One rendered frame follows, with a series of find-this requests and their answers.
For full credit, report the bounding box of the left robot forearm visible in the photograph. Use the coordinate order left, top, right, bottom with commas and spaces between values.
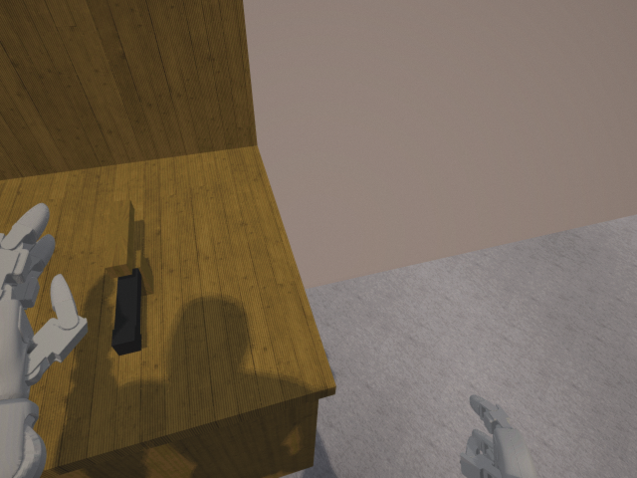
0, 398, 47, 478

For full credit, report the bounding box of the robot left hand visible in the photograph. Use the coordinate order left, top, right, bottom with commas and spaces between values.
0, 203, 88, 400

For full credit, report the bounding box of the tap lever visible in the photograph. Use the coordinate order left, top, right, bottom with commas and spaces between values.
111, 268, 141, 356

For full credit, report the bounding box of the counter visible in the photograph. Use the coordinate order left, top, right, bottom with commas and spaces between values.
0, 0, 336, 478

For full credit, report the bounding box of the robot right hand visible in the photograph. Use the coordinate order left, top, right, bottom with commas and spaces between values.
460, 394, 537, 478

